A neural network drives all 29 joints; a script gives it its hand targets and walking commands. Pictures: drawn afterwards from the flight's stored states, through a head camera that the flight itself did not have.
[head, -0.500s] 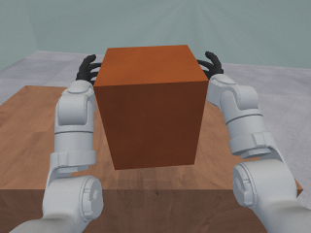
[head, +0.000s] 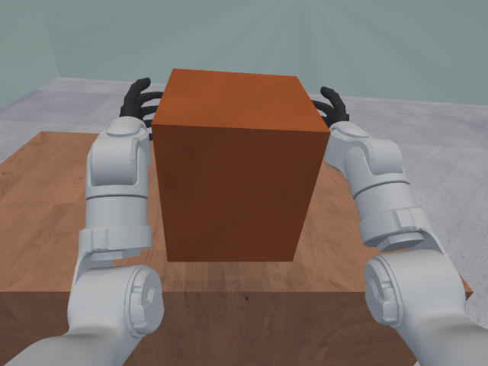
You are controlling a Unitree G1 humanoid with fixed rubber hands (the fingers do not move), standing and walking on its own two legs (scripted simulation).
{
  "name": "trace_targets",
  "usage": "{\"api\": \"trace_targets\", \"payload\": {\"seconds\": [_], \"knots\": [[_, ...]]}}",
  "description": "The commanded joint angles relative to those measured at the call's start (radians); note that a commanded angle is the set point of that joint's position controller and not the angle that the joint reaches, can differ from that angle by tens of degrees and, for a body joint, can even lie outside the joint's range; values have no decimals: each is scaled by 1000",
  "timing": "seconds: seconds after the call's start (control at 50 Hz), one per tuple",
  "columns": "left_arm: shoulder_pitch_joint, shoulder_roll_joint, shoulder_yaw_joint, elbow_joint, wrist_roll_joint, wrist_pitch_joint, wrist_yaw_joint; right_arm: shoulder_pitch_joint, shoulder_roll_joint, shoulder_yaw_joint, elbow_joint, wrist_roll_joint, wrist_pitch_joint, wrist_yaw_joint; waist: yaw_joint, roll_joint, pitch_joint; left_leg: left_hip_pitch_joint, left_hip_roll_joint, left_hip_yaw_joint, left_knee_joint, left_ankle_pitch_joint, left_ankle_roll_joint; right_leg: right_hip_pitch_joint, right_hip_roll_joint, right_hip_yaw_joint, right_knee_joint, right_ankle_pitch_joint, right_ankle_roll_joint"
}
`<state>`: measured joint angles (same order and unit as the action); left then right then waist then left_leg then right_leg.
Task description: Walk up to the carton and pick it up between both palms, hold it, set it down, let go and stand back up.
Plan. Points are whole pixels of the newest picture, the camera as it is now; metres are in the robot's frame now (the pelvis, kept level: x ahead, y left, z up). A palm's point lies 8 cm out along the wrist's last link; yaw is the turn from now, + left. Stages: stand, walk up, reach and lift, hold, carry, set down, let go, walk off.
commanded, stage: hold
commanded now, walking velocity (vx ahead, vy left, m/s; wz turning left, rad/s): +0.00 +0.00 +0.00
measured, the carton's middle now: (233, 166) +0.39 +0.01 +0.22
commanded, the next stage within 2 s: none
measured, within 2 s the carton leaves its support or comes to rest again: neither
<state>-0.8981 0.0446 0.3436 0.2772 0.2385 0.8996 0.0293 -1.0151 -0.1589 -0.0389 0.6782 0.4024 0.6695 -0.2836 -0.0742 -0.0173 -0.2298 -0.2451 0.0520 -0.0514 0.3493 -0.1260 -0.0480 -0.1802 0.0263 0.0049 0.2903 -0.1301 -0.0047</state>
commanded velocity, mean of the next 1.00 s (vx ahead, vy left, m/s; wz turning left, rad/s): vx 0.00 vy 0.00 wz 0.00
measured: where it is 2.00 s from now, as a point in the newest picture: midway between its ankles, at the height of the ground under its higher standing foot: outside the picture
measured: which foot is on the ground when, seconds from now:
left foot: down 0.00-1.00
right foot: down 0.00-1.00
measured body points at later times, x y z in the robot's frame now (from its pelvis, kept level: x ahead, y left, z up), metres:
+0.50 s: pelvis +0.01 +0.00 +0.00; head -0.09 +0.02 +0.44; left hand +0.38 +0.17 +0.29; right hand +0.38 -0.14 +0.31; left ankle +0.04 +0.15 -0.75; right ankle +0.01 -0.12 -0.75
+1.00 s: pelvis +0.01 +0.00 +0.00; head -0.07 +0.02 +0.44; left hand +0.39 +0.16 +0.28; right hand +0.40 -0.14 +0.29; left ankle +0.04 +0.15 -0.75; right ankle +0.01 -0.12 -0.75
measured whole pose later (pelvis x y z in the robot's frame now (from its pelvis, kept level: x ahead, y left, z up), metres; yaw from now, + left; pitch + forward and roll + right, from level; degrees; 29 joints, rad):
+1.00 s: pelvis +0.01 +0.00 +0.00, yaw +0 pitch +2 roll -1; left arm -0.87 0.04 0.33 0.26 0.24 0.87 0.02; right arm -1.02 -0.16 -0.04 0.64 0.41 0.69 -0.31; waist -0.07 -0.02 -0.23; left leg -0.24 0.05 -0.05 0.35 -0.14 -0.05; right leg -0.18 0.03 0.00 0.29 -0.14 0.00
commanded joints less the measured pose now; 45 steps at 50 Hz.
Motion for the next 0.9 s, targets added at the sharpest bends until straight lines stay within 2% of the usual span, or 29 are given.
{"api": "trace_targets", "payload": {"seconds": [0.0, 0.1, 0.16, 0.18, 0.24, 0.3, 0.32, 0.4, 0.48, 0.62, 0.72, 0.78, 0.88], "knots": [[-700, -585, -432, -6, -192, -75, -164, -865, 580, 246, -306, 133, -32, 135, -53, 96, -287, 178, -99, 31, -17, 16, 4, 233, 49, 5, -45, 64, 31], [-653, -589, -468, -105, -208, -69, -152, -818, 594, 319, -398, 185, -23, 111, -58, 100, -365, 229, -111, 25, 22, 153, -11, 297, 59, 6, -23, 233, 40], [-632, -578, -481, -171, -217, -63, -151, -770, 592, 341, -423, 214, -5, 96, -66, 106, -388, 255, -113, 20, 36, 214, -20, 322, 64, 4, -11, 315, 48], [-619, -580, -485, -179, -213, -56, -150, -746, 578, 336, -418, 217, 5, 92, -78, 120, -371, 259, -113, 18, 40, 221, -27, 320, 64, 4, -10, 327, 47], [-623, -571, -491, -235, -218, -48, -150, -718, 573, 344, -421, 236, 25, 83, -76, 129, -368, 272, -113, 11, 47, 260, -37, 329, 68, 1, -4, 367, 49], [-637, -558, -483, -245, -211, -39, -154, -692, 564, 326, -381, 234, 44, 82, -75, 136, -330, 276, -109, 12, 42, 249, -45, 308, 68, -1, -10, 328, 47], [-649, -558, -487, -242, -215, -38, -156, -689, 558, 310, -363, 228, 49, 84, -84, 139, -311, 274, -105, 11, 39, 234, -47, 292, 66, -3, -13, 302, 47], [-684, -554, -465, -186, -203, -35, -164, -717, 549, 275, -295, 206, 50, 98, -70, 147, -257, 245, -95, 16, 19, 170, -45, 248, 61, -3, -27, 195, 38], [-719, -558, -437, -102, -198, -44, -168, -761, 548, 236, -235, 172, 41, 117, -59, 135, -206, 198, -87, 19, -10, 53, -29, 202, 52, 3, -45, 70, 29], [-708, -565, -401, 36, -177, -56, -177, -827, 544, 195, -213, 117, 1, 139, -54, 109, -182, 136, -88, 29, -44, -85, -1, 183, 41, 5, -59, -45, 24], [-696, -567, -405, 46, -181, -67, -172, -856, 564, 220, -263, 117, -19, 139, -51, 87, -226, 147, -96, 30, -34, -57, 8, 203, 42, 9, -56, -12, 28], [-688, -577, -421, 18, -186, -70, -166, -849, 573, 239, -283, 125, -25, 134, -55, 94, -259, 166, -99, 31, -23, -16, 6, 220, 45, 8, -49, 31, 30], [-641, -581, -450, -72, -199, -64, -159, -810, 583, 298, -367, 172, -20, 115, -59, 97, -334, 217, -107, 27, 12, 117, -6, 282, 55, 7, -28, 190, 38]]}}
